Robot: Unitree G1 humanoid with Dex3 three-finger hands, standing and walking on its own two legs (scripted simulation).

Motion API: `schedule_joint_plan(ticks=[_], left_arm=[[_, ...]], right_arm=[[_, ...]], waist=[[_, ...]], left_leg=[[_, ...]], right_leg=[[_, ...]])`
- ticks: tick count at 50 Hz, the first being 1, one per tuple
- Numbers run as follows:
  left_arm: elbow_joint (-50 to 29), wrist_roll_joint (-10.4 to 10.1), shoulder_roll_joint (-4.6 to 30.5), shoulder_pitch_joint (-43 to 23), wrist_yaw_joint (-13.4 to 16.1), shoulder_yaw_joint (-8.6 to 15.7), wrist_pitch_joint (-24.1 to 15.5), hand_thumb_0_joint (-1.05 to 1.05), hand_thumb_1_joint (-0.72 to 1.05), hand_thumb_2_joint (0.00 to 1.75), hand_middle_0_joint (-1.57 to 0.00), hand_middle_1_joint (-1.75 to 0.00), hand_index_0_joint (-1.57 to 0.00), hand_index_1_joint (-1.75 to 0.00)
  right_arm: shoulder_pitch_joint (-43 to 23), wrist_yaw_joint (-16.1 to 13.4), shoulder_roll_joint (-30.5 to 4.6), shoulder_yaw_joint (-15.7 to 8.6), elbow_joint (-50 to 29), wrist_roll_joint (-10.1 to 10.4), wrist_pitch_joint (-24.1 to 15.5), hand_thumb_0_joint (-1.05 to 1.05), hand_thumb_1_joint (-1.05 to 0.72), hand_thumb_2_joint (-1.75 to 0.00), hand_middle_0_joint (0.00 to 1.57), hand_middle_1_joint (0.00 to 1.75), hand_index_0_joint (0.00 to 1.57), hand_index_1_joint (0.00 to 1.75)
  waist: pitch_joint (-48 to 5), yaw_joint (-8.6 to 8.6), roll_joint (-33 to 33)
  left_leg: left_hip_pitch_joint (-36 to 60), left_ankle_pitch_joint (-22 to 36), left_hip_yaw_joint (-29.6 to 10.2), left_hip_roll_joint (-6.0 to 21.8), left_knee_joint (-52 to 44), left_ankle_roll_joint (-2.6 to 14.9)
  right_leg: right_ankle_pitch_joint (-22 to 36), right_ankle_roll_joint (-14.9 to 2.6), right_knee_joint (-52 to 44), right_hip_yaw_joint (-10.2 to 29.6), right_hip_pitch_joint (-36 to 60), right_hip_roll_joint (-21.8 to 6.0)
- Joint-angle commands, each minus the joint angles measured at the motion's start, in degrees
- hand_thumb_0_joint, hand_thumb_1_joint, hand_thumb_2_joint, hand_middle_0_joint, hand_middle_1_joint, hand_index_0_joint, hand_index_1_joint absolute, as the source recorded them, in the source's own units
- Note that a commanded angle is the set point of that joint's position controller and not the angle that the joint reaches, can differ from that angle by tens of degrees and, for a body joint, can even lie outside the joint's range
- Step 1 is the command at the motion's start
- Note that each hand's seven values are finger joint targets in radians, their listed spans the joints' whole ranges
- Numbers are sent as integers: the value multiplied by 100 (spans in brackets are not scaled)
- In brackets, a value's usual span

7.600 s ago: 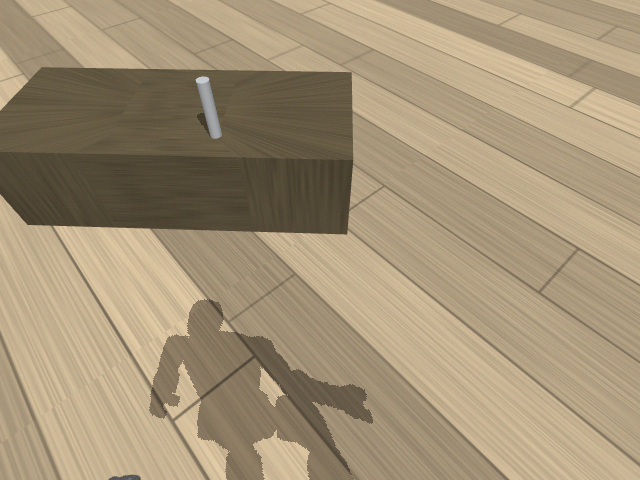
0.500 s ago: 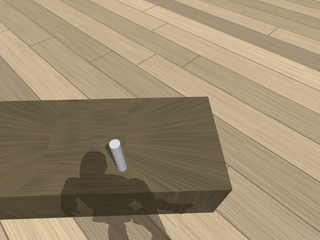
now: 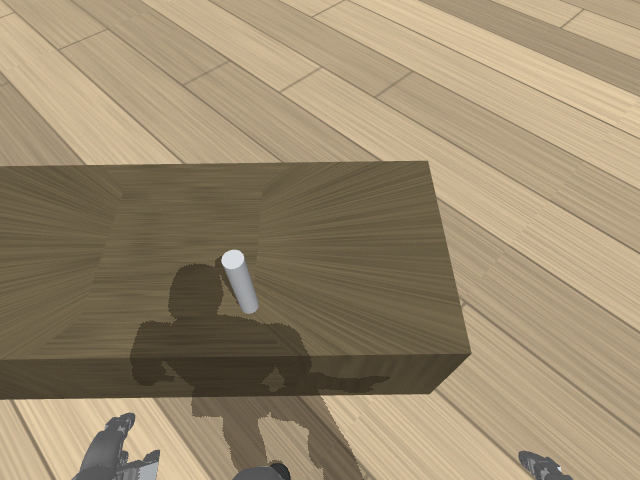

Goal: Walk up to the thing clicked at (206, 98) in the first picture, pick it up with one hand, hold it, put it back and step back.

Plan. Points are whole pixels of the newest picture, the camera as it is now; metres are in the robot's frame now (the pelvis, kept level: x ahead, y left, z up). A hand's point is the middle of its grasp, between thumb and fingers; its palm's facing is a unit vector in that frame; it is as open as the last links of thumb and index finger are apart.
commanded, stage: go down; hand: left
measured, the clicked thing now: (242, 284) +0.48 +0.18 -0.28
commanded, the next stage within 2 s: none
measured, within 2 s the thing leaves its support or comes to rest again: neither
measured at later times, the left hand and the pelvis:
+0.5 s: hand (139, 445) +0.17 +0.27 -0.14, palm faces +0.03 -0.95 -0.33, open 16.9 cm; pelvis +0.02 +0.00 -0.02, yaw +0 degrees
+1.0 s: hand (130, 447) +0.16 +0.27 -0.13, palm faces +0.02 -0.95 -0.33, open 17.5 cm; pelvis +0.01 +0.00 -0.05, yaw +0 degrees
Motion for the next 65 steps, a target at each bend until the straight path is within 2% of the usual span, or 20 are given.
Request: schedule_joint_plan(ticks=[1, 2, 4, 10, 15, 20, 25, 28, 29, 30, 31, 32, 33, 36, 40, 41, 42, 44, 59, 65], left_arm=[[-135, 390, 1484, 22, -97, 732, 127, 0, 16, 21, -2, -7, -3, -5], [-416, 435, 1586, 163, -117, 857, 221, 0, 11, 19, -2, -7, -3, -5], [-991, 413, 1468, 437, -124, 869, 508, 0, -1, 15, -4, -7, -5, -5], [-1837, 333, 1307, 234, -254, 675, 1420, 0, -33, 13, -5, -8, -5, -8], [-2522, 262, 1385, 5, -391, 785, 1601, 0, -55, 11, -6, -11, -6, -11], [-3048, 342, 1536, 193, -586, 921, 1571, 0, -54, 10, -6, -10, -5, -10], [-3463, 384, 1713, 597, -646, 1121, 1656, 0, -52, 8, -6, -8, -5, -8], [-3174, 390, 1545, 1001, -754, 1063, 1827, 0, -52, 8, -6, -8, -6, -8], [-3872, 355, 1699, 722, -782, 1105, 1806, 0, -51, 9, -6, -8, -5, -9], [-3562, 354, 1659, 964, -792, 1123, 1902, 0, -51, 8, -6, -7, -5, -8], [-4032, 320, 1735, 806, -817, 1135, 1915, 0, -52, 7, -6, -8, -5, -8], [-3660, 292, 1599, 1059, -830, 1096, 2003, 0, -54, 7, -6, -8, -6, -8], [-4161, 269, 1631, 954, -857, 1068, 2012, 0, -55, 7, -7, -8, -6, -8], [-4048, 241, 1530, 1155, -901, 1024, 2170, 0, -60, 5, -7, -7, -6, -8], [-4475, 185, 1535, 1385, -883, 1083, 2248, 0, -61, 7, -7, -8, -6, -9], [-4933, 183, 1699, 1396, -868, 1226, 2251, 0, -61, 6, -7, -7, -6, -8], [-4654, 174, 1533, 1544, -850, 1114, 2298, 0, -61, 7, -7, -7, -6, -8], [-5280, 155, 1693, 1422, -814, 1215, 2323, 0, -61, 8, -7, -7, -5, -8], [-6087, -41, 1457, 2061, -610, 1163, 2889, 0, -60, 11, -6, -10, -5, -11], [-6414, -76, 1578, 2152, -602, 1265, 2978, 0, -59, 13, -5, -11, -4, -12]], right_arm=[[468, -111, -845, -497, -804, -106, -153, 0, -98, -92, 20, 30, 20, 30], [414, -113, -811, -515, -960, -95, -168, 0, -97, -91, 20, 30, 20, 30], [287, -118, -735, -514, -1241, -47, -177, 0, -95, -91, 20, 30, 20, 30], [-15, -155, -634, -398, -1762, 15, -216, 0, -90, -90, 20, 30, 20, 30], [148, -231, -601, -381, -1897, -11, -333, 0, -86, -89, 20, 30, 20, 30], [304, -338, -622, -400, -1889, -68, -465, 0, -86, -88, 20, 30, 20, 30], [177, -438, -555, -363, -1962, -113, -520, 0, -86, -88, 20, 30, 20, 30], [168, -465, -501, -299, -1940, -126, -517, 0, -85, -88, 20, 30, 20, 30], [136, -483, -582, -373, -2049, -127, -515, 0, -85, -88, 20, 30, 20, 30], [159, -512, -554, -349, -2019, -131, -519, 0, -85, -88, 20, 30, 20, 30], [106, -513, -570, -355, -2130, -124, -543, 0, -86, -88, 20, 30, 20, 30], [85, -522, -541, -319, -2113, -126, -539, 0, -86, -88, 20, 30, 20, 30], [66, -533, -551, -331, -2227, -125, -565, 0, -86, -88, 20, 30, 20, 30], [84, -575, -516, -313, -2272, -129, -599, 0, -87, -89, 20, 30, 20, 30], [87, -599, -507, -328, -2426, -139, -652, 0, -87, -89, 20, 30, 20, 30], [159, -603, -485, -352, -2464, -141, -680, 0, -88, -89, 20, 30, 20, 30], [116, -615, -500, -341, -2473, -137, -682, 0, -88, -89, 20, 30, 20, 30], [114, -630, -484, -355, -2538, -133, -722, 0, -88, -89, 20, 30, 20, 30], [116, -836, -433, -231, -2808, -103, -990, 0, -85, -89, 20, 30, 20, 30], [185, -918, -407, -215, -2822, -92, -1098, 0, -85, -89, 20, 30, 20, 30]], waist=[[-1749, 103, -42], [-1923, 252, 153], [-2004, 311, 393], [-1210, 76, 173], [-1376, -74, 13], [-1903, -168, 144], [-1978, -28, 261], [-1779, -66, 309], [-1983, -25, 428], [-1899, -71, 278], [-1994, -37, 372], [-1673, -80, 204], [-1841, -49, 356], [-1738, -137, 208], [-1887, -61, 201], [-2261, 18, 404], [-2019, -76, 261], [-2308, -40, 488], [-1709, -101, 539], [-1926, -101, 565]], left_leg=[[831, 872, 136, -225, 231, 124], [902, 1034, 126, -253, 197, 100], [934, 1073, 124, -253, 122, 82], [471, 385, 115, -193, 140, 98], [450, 427, 83, -175, 430, 144], [653, 1066, 40, -141, 906, 183], [360, 1175, 66, -202, 1228, 223], [208, 1111, 39, -173, 1325, 218], [274, 1187, 20, -166, 1367, 220], [205, 1222, 9, -174, 1421, 244], [192, 1240, -8, -167, 1450, 241], [-35, 1015, 16, -188, 1474, 248], [28, 979, 2, -173, 1504, 238], [-158, 817, -25, -166, 1619, 267], [-322, 651, -58, -145, 1783, 240], [-192, 840, -71, -137, 1880, 251], [-334, 763, -78, -125, 1903, 238], [-272, 774, -143, -91, 1971, 237], [-1092, -734, -314, -37, 2004, 103], [-1075, -637, -307, -49, 2162, 130]], right_leg=[[1346, -272, 46, -76, -483, 248], [1431, -285, 44, -81, -367, 252], [1401, -287, 1, -98, -316, 258], [715, -265, 7, -174, -844, 286], [840, -204, 252, -144, -1077, 281], [1418, -132, 669, -85, -1221, 271], [1675, -68, 843, -48, -1233, 213], [1456, -91, 948, -76, -1436, 254], [1520, -91, 993, -76, -1438, 256], [1601, -65, 1007, -80, -1485, 259], [1607, -71, 1044, -84, -1499, 258], [1460, -60, 1021, -80, -1599, 254], [1381, -68, 1079, -84, -1644, 258], [1205, -59, 1166, -111, -1850, 272], [947, -75, 1363, -152, -1974, 302], [1085, -71, 1460, -147, -1939, 295], [1011, -70, 1495, -163, -2045, 317], [903, -96, 1633, -187, -2148, 330], [-458, -197, 1890, -294, -2856, 377], [-382, -185, 1944, -275, -2875, 371]])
